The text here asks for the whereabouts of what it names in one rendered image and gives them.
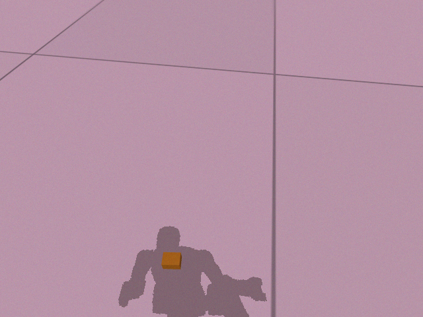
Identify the small box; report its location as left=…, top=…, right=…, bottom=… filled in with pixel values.
left=161, top=252, right=182, bottom=269

